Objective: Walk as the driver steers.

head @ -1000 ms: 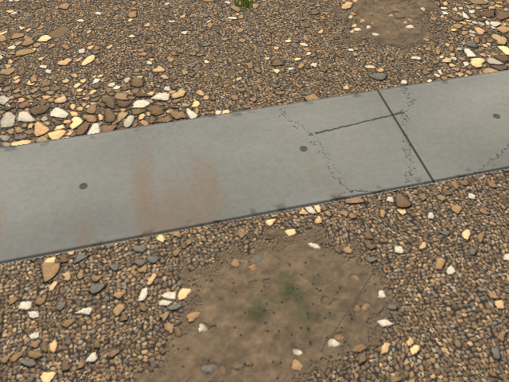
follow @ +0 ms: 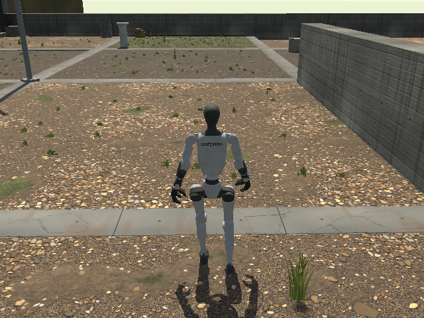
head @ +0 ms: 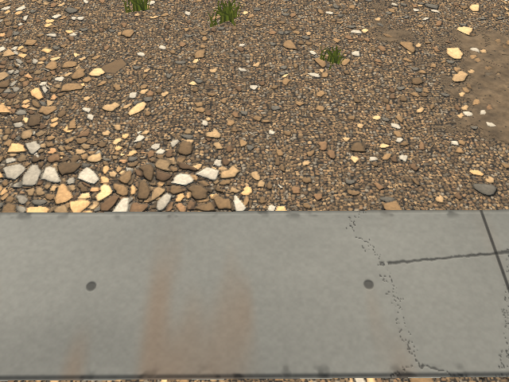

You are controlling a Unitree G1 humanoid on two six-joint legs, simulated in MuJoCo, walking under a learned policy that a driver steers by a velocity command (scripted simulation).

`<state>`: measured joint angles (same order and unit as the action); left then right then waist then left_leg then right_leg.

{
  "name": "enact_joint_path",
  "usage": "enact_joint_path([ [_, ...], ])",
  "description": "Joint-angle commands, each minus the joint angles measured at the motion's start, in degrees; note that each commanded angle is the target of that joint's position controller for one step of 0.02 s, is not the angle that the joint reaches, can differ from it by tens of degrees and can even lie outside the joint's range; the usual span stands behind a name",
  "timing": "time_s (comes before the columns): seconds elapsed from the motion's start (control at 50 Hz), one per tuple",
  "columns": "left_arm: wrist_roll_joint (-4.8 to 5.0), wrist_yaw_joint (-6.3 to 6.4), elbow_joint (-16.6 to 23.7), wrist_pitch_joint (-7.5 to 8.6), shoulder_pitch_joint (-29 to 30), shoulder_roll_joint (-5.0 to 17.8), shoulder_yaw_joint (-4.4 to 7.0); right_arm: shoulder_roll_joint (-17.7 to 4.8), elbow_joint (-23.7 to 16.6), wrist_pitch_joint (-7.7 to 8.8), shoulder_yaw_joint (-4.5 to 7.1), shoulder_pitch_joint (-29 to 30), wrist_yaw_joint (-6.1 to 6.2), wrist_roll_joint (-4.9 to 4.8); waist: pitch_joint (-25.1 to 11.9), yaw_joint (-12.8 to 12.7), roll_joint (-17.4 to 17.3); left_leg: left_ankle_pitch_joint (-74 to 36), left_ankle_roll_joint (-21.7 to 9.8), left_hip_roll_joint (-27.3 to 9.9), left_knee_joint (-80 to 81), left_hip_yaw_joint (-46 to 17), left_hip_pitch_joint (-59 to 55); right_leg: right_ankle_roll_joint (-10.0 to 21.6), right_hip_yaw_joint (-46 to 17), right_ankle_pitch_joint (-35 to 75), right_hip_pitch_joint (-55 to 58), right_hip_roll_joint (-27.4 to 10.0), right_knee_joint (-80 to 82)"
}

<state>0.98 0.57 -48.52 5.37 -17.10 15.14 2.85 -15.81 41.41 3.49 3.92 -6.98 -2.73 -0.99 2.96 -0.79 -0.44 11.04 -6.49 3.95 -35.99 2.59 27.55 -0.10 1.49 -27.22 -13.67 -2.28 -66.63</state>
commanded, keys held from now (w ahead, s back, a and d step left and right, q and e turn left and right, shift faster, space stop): w+q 0.50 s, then w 0.44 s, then w+e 0.06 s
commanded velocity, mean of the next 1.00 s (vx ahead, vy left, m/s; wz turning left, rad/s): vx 0.50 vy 0.00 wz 0.40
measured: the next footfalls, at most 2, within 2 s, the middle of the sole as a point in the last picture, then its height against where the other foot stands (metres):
right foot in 0.40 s outside the picture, level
left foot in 0.90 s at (181, 330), level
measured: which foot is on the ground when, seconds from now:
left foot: down 0.00-0.40, up 0.42-0.88, down 0.90-1.00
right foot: up 0.00-0.38, down 0.40-0.90, up 0.92-1.00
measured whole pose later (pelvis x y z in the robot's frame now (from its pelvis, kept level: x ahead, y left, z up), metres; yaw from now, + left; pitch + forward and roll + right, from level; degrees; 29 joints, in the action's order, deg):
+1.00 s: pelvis +0.51 +0.11 +0.01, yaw +24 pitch +2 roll -1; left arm 1.8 -0.6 -50.3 4.6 -19.4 16.8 2.7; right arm -14.8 37.3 3.9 2.5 -7.6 -1.6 -0.2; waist 1.4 -2.5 0.6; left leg 10.8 -3.1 0.5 -31.7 2.2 23.3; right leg 0.8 -1.0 -26.1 -18.1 -2.6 -62.6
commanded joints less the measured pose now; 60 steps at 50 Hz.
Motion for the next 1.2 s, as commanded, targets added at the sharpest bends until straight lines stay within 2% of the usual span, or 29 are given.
enact_joint_path([
  [0.02, 0.13, -0.22, 8.1, 3.94, 5.4, 7.3, 1.24, -7.6, -1.8, 0.63, 2.27, -9.0, 0.73, -0.22, -9.3, 3.4, 1.6, -7.0, -12.1, -17.0, 19.1, -29.2, -31.3, 1.3, -6.8, 5.9, -30.6, -2.8, -7.1],
  [0.06, -1.38, 0.09, 8.1, 2.35, 3.5, 7.8, 2.05, -5.4, -3.7, 0.61, 1.53, -5.1, 1.06, 0.53, -6.7, -0.2, -0.2, -13.7, -11.1, -13.7, 21.7, -23.6, -20.2, 0.0, -6.7, 9.2, -23.1, -4.9, -1.4],
  [0.1, -1.89, 0.22, 8.6, 1.09, 2.9, 6.2, 1.88, -6.6, -3.9, 0.89, 1.88, -5.4, 1.52, 0.38, -6.0, -1.1, -1.0, -19.1, -11.4, -12.3, 22.9, -20.3, -15.4, -1.8, -5.3, 11.2, -21.3, -4.8, 3.0],
  [0.16, -2.17, 0.51, 10.9, 0.56, 9.0, 4.6, 1.23, -8.5, -3.3, 0.75, 2.42, -8.1, 2.65, 0.04, -4.2, 0.6, -2.0, -20.4, -9.7, -9.8, 22.8, -16.5, -12.2, -3.7, -4.0, 20.1, -21.9, -3.1, 14.5],
  [0.22, -1.61, -0.09, 12.5, 1.0, 15.5, 3.2, 0.49, -8.6, -2.7, 0.05, 2.42, -10.7, 3.24, -0.43, -4.1, 3.6, -4.2, -13.8, -6.9, -7.6, 21.1, -15.7, -11.9, -3.7, -3.6, 29.9, -18.3, 0.0, 28.5],
  [0.32, -0.55, -1.55, 14.3, 2.3, 19.3, 6.5, 1.49, -8.6, -1.9, -0.75, 2.43, -13.6, 3.69, -0.74, -4.1, 4.5, -5.9, -6.6, -5.5, -11.2, 15.5, -24.3, -18.4, -2.0, -5.8, 27.9, -14.9, 2.2, 37.8],
  [0.36, -0.4, -1.67, 13.7, 2.88, 15.6, 7.7, 2.27, -8.6, -2.5, -1.0, 2.55, -12.1, 3.83, -0.52, -4.6, 2.0, -7.6, -7.7, -4.3, -11.6, 12.0, -27.0, -19.7, 0.0, -5.6, 23.7, -10.1, 2.3, 39.7],
  [0.38, -0.7, -1.38, 12.5, 3.15, 10.7, 8.7, 3.01, -7.3, -3.0, -1.01, 2.12, -11.1, 3.76, -0.38, -6.7, -0.8, -7.4, -10.4, -2.8, -9.4, 7.5, -26.2, -18.6, 1.5, -4.8, 24.2, -2.7, 2.2, 42.0],
  [0.4, -1.74, -0.93, 11.7, 3.39, 3.1, 11.2, 3.86, -4.3, -4.1, -0.74, 0.98, -10.4, 3.45, 0.18, -13.4, -4.4, -4.0, -8.0, -0.8, -6.2, -5.1, -22.6, -13.6, 5.0, -10.5, 23.0, 10.6, -4.7, 40.8],
  [0.42, -2.89, -0.64, 10.3, 2.85, -4.6, 16.2, 5.18, -0.8, -5.4, -0.24, -0.11, -17.3, 3.53, -0.86, -22.4, -3.5, 11.2, 8.9, 3.7, 2.1, -25.1, -14.1, 5.9, 13.8, -32.5, 13.5, 32.7, -18.0, 42.7],
  [0.44, -1.47, -1.09, 9.6, 2.36, -5.7, 13.2, 4.63, -4.0, -5.5, 0.02, -0.05, -18.8, 3.54, -1.32, -22.4, -3.2, 18.5, 22.7, 4.6, -0.1, -36.0, -13.4, 16.6, 16.1, -47.7, 1.1, 34.6, -23.1, 47.9],
  [0.46, -1.03, -0.88, 10.5, 1.98, -2.9, 8.8, 3.41, -8.6, -5.1, -0.3, 1.19, -14.8, 3.49, -1.38, -14.3, -4.3, 11.0, 17.9, 5.0, -3.1, -40.4, -13.9, 19.7, 13.6, -40.8, -2.8, 27.8, -21.0, 49.3],
  [0.48, -1.28, -0.69, 10.9, 1.38, -0.2, 7.3, 2.81, -8.9, -5.9, -0.71, 1.36, -10.6, 3.49, -0.72, -9.2, -4.0, 6.2, 13.3, 5.3, -5.2, -40.6, -11.5, 18.8, 11.6, -32.2, 2.5, 20.6, -18.5, 49.6],
  [0.52, -1.8, -0.74, 10.1, 1.15, 3.0, 5.2, 1.87, -7.1, -7.0, -0.97, 1.56, -7.9, 3.0, 0.0, -3.7, -1.4, 5.3, 8.2, 5.3, -8.2, -35.5, -10.8, 14.8, 10.3, -21.7, 13.1, 9.6, -13.7, 52.6],
  [0.56, -1.61, -1.17, 8.9, 1.58, 3.2, 4.9, 1.82, -4.3, -6.5, -1.41, 1.04, -9.5, 2.62, -0.54, -2.9, -0.1, 6.8, 7.0, 5.4, -8.6, -32.2, -9.5, 11.2, 10.7, -16.0, 17.4, 5.2, -11.4, 55.3],
  [0.62, -1.22, -1.45, 6.8, 2.13, 2.0, 7.2, 2.52, -2.7, -7.3, -1.49, 0.37, -6.6, 2.66, 0.09, -2.0, 0.2, 5.1, 3.3, 6.0, -8.9, -24.2, -9.1, 12.9, 12.7, -11.7, 24.7, 5.5, -12.0, 57.5],
  [0.72, -0.15, -1.14, 4.2, 1.01, 0.3, 9.5, 2.79, -1.2, -8.4, 0.0, -0.8, 2.0, 1.35, 0.28, -1.4, -2.3, 4.3, -9.4, 6.1, -9.1, -6.4, -4.4, 9.3, 11.2, -4.2, 29.2, 7.2, -10.0, 57.7],
  [0.82, 0.82, -1.2, 1.2, -0.46, -4.2, 11.5, 3.05, -2.5, -10.9, 0.56, -0.59, 8.4, 0.35, -0.45, 0.3, -3.8, 5.7, -6.0, 4.2, -7.2, 2.4, -2.2, 6.5, 10.1, -4.4, 30.3, 12.7, -13.1, 55.4],
  [0.86, 1.15, -0.93, 0.6, -1.12, -3.4, 12.4, 3.2, -4.1, -10.4, 0.74, 0.21, 5.1, 0.29, -0.09, -1.4, -0.7, 6.4, -3.7, 2.1, -5.2, 5.9, -0.6, 0.0, 8.9, -3.4, 40.4, 14.2, -13.3, 50.4],
  [0.88, 1.31, -0.75, 0.4, -1.36, -2.8, 12.2, 2.99, -5.8, -8.4, 0.73, 1.28, -1.2, 0.56, 0.33, -5.3, 2.9, 5.7, -5.3, 0.7, -3.4, 8.4, 1.0, -9.7, 7.5, -0.8, 49.0, 13.0, -11.3, 42.8],
  [0.9, 0.75, -0.49, 0.6, -1.31, -3.0, 10.4, 2.22, -8.9, -5.7, 0.54, 2.79, -10.3, 1.14, 0.61, -11.3, 6.9, 4.3, -6.8, -1.2, -4.8, 7.4, -1.1, -23.9, 5.5, 1.8, 48.2, 6.8, -8.5, 31.2],
  [0.92, -1.06, -0.43, 2.7, -0.78, -3.8, 5.9, 0.54, -14.2, -4.5, 0.1, 3.99, -19.3, 2.08, 1.53, -19.4, 8.9, -6.2, -6.2, -6.5, -19.0, 7.5, -20.5, -42.4, 2.2, 4.2, 27.1, -10.2, -3.3, 10.1],
  [0.94, -0.64, -0.75, 3.1, 0.5, -7.7, 3.2, -0.53, -15.6, -4.3, 0.25, 3.71, -19.5, 1.72, 1.24, -24.8, 5.9, -16.2, 1.7, -13.3, -27.2, 16.1, -44.0, -49.8, 0.9, -3.2, -6.6, -24.9, 3.8, -3.2],
  [0.96, 1.09, -1.18, 3.0, 1.01, -3.9, 8.8, 0.98, -10.5, -4.3, 0.49, 2.43, -17.4, 1.55, 0.8, -18.7, 7.1, -9.6, 6.2, -11.1, -25.7, 17.5, -39.2, -45.3, 1.3, -7.2, -4.7, -31.1, 0.2, -8.3],
  [0.98, 1.75, -1.38, 4.0, 1.15, -0.2, 9.6, 1.22, -8.3, -4.4, 0.7, 1.66, -13.9, 1.5, 0.54, -11.8, 6.0, -7.5, 3.3, -8.8, -23.6, 18.5, -29.8, -37.6, 2.0, -6.1, 0.8, -32.1, -2.2, -7.1],
  [1.0, 1.1, -1.1, 3.8, 0.9, 1.5, 8.7, 1.2, -6.6, -4.5, 0.87, 1.13, -10.2, 1.31, 0.74, -8.5, 4.1, -3.8, -0.3, -7.2, -20.8, 20.1, -23.9, -30.5, 1.9, -5.5, 5.6, -29.7, -4.3, -4.2],
  [1.04, 0.58, -1.09, 2.9, -0.57, -0.2, 7.3, 1.48, -4.2, -4.2, 1.71, 0.63, -6.4, 1.05, 1.39, -5.4, 0.8, -5.3, -5.8, -5.9, -17.9, 24.3, -16.2, -21.7, 1.1, -6.5, 11.5, -24.0, -6.3, -0.6],
  [1.1, 0.74, -0.75, 2.9, -2.33, -0.2, 5.0, 1.33, -4.9, -2.1, 3.24, 1.17, -6.5, 1.39, 1.84, -3.4, -0.4, -4.1, -13.2, -6.0, -17.6, 27.5, -9.1, -18.3, -0.1, -7.9, 16.5, -24.2, -5.6, 1.8],
  [1.2, -0.17, -1.39, 5.2, -2.07, 6.5, 3.7, 1.11, -6.1, 0.1, 3.09, 1.37, -6.6, 2.81, 2.08, -0.3, 0.7, -2.8, -24.2, -3.4, -15.5, 27.6, 1.6, -19.2, -0.6, -6.8, 30.5, -25.1, -3.3, 18.2],
])
Velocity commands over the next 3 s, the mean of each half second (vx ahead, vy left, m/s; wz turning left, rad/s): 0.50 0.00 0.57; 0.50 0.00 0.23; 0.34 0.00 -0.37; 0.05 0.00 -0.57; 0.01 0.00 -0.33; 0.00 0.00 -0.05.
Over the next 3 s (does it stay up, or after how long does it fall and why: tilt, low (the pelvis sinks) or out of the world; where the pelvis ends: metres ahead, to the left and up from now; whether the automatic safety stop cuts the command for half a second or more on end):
stays up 0.78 0.20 0.02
